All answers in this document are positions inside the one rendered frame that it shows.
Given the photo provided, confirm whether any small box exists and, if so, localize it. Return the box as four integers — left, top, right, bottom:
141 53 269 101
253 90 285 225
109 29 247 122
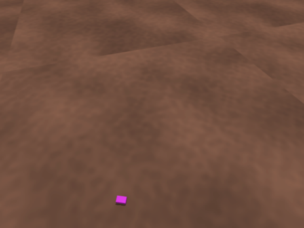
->
116 196 127 204

